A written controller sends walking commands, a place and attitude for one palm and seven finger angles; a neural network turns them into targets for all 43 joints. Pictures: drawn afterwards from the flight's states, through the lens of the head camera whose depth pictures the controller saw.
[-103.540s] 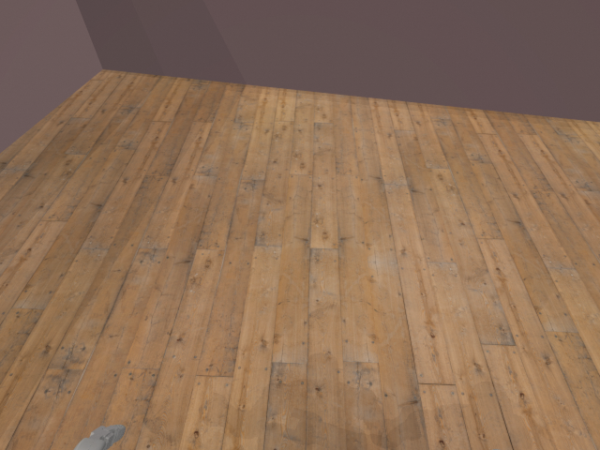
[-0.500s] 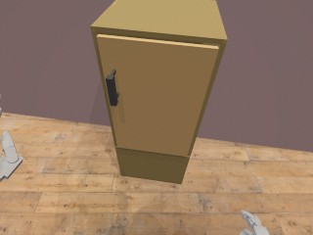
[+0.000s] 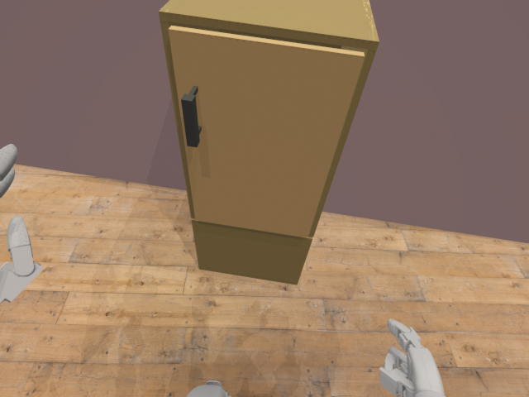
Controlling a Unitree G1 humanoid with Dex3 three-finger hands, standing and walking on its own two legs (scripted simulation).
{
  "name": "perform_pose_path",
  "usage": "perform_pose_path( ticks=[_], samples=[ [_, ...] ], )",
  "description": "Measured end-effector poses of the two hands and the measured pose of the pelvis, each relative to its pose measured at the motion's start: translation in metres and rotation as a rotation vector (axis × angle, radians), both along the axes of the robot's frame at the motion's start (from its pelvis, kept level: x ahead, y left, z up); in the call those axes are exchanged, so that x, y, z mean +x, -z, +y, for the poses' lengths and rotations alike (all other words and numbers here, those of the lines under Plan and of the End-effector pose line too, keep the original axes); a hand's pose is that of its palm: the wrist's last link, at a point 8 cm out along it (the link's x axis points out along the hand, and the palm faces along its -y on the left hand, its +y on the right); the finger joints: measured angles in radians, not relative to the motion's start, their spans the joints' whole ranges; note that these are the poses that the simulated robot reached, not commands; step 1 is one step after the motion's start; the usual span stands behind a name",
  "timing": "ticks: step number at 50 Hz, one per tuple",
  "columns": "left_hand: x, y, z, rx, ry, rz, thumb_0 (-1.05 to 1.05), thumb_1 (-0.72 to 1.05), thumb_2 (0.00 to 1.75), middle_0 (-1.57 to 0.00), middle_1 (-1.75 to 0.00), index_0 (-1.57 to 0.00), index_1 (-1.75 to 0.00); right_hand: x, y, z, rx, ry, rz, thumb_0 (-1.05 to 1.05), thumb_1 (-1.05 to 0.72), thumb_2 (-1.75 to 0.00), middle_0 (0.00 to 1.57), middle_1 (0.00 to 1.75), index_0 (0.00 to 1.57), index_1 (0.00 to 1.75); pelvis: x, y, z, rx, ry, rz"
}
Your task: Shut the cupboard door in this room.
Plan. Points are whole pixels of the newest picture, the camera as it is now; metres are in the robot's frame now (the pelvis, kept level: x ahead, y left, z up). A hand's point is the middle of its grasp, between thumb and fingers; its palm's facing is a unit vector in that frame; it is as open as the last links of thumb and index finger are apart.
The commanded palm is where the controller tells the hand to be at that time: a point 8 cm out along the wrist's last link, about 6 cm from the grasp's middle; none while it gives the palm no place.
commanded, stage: step back with the hand held close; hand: left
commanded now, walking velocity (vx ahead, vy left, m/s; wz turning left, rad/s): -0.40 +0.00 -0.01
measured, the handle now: (193, 116) +0.66 +0.19 +0.05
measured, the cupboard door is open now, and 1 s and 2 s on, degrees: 0 0 0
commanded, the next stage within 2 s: stop stepping back and stand still in 0.10 s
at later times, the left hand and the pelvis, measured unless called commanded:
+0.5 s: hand out of the picture +0.13 +0.28 +0.19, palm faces +0.42 -0.82 -0.39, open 7.4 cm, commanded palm +0.06 +0.32 +0.20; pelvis -0.09 +0.02 +0.01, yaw -1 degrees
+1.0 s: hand out of the picture +0.14 +0.30 +0.18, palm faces +0.35 -0.81 -0.48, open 7.4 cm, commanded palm +0.08 +0.34 +0.20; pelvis -0.07 +0.04 +0.02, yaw -2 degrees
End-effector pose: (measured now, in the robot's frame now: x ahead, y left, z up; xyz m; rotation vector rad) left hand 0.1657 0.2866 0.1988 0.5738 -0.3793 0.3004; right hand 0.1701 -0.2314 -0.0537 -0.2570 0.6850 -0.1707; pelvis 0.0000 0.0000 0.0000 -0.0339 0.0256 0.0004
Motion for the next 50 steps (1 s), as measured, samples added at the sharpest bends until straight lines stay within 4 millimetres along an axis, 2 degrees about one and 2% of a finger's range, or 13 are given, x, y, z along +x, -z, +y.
perform_pose_path(
  ticks=[5,8,12,14,17,22,25,30,34,38,44,47,50],
  samples=[
    [-0.029,-0.020,0.023,0.021,-0.057,-0.090,0.01,0.89,0.89,-0.22,-0.30,-0.22,-0.30,-0.029,-0.002,-0.004,-0.040,0.022,0.081,0.01,-0.91,-0.90,0.20,0.30,0.20,0.30,-0.011,-0.006,0.012,0.017,-0.022,0.013],
    [-0.040,-0.011,0.046,0.007,-0.104,-0.092,0.00,0.89,0.89,-0.22,-0.30,-0.21,-0.30,-0.045,0.004,-0.001,-0.067,0.035,0.088,0.01,-0.91,-0.90,0.20,0.30,0.20,0.30,-0.023,0.000,0.024,0.000,-0.046,0.029],
    [-0.051,0.007,0.064,-0.056,-0.165,-0.004,0.01,0.89,0.89,-0.21,-0.30,-0.21,-0.30,-0.069,0.008,0.016,-0.039,0.035,0.110,0.01,-0.91,-0.90,0.20,0.30,0.20,0.30,-0.045,-0.005,0.028,0.002,-0.033,0.018],
    [-0.059,0.010,0.062,-0.085,-0.165,0.031,0.01,0.89,0.89,-0.21,-0.30,-0.21,-0.30,-0.081,0.008,0.026,-0.012,0.023,0.105,0.01,-0.91,-0.90,0.20,0.30,0.20,0.30,-0.052,-0.009,0.028,-0.009,-0.020,0.021],
    [-0.072,0.005,0.046,-0.097,-0.114,0.022,0.01,0.90,0.89,-0.21,-0.30,-0.21,-0.30,-0.096,0.007,0.036,0.026,0.005,0.084,0.02,-0.91,-0.90,0.20,0.30,0.20,0.30,-0.061,-0.010,0.027,-0.013,0.004,0.025],
    [-0.080,-0.004,0.026,-0.080,-0.040,-0.013,0.01,0.89,0.89,-0.21,-0.30,-0.21,-0.30,-0.113,0.011,0.039,0.054,-0.009,0.067,0.01,-0.90,-0.90,0.20,0.30,0.20,0.30,-0.079,-0.008,0.020,-0.015,0.018,0.012],
    [-0.081,-0.005,0.029,-0.093,-0.047,-0.002,0.01,0.89,0.89,-0.21,-0.30,-0.21,-0.30,-0.124,0.011,0.033,0.056,0.016,0.064,0.01,-0.90,-0.90,0.20,0.30,0.20,0.30,-0.085,-0.010,0.021,-0.015,0.017,-0.009],
    [-0.089,0.002,0.046,-0.101,-0.080,0.029,0.01,0.89,0.89,-0.21,-0.30,-0.21,-0.30,-0.138,0.010,0.018,0.013,0.087,0.059,0.01,-0.90,-0.90,0.20,0.30,0.20,0.30,-0.082,-0.008,0.033,-0.019,0.024,-0.035],
    [-0.088,0.013,0.065,-0.132,-0.106,0.020,0.01,0.89,0.89,-0.21,-0.30,-0.21,-0.30,-0.144,0.009,0.015,-0.044,0.115,0.078,0.02,-0.91,-0.90,0.20,0.30,0.20,0.30,-0.078,-0.005,0.046,-0.015,0.018,-0.052],
    [-0.079,0.015,0.076,-0.161,-0.129,0.021,0.01,0.89,0.89,-0.21,-0.30,-0.21,-0.30,-0.143,0.002,0.027,-0.052,0.110,0.076,0.02,-0.91,-0.90,0.20,0.30,0.20,0.30,-0.079,-0.011,0.052,0.000,0.019,-0.045],
    [-0.071,-0.007,0.060,-0.098,-0.063,0.015,0.01,0.90,0.89,-0.21,-0.30,-0.21,-0.30,-0.129,-0.007,0.054,0.017,0.042,0.047,0.02,-0.91,-0.90,0.20,0.30,0.20,0.30,-0.081,-0.021,0.048,0.004,0.033,-0.013],
    [-0.070,-0.006,0.049,-0.053,-0.028,0.064,0.01,0.90,0.89,-0.21,-0.30,-0.21,-0.30,-0.119,-0.004,0.058,0.054,0.032,0.025,0.02,-0.90,-0.90,0.20,0.30,0.20,0.30,-0.079,-0.019,0.046,0.015,0.047,-0.004],
    [-0.069,-0.003,0.048,-0.042,-0.038,0.125,0.01,0.89,0.89,-0.21,-0.30,-0.21,-0.30,-0.110,0.002,0.058,0.075,0.028,0.031,0.01,-0.90,-0.90,0.20,0.30,0.20,0.30,-0.074,-0.020,0.044,0.006,0.042,-0.004]
  ],
)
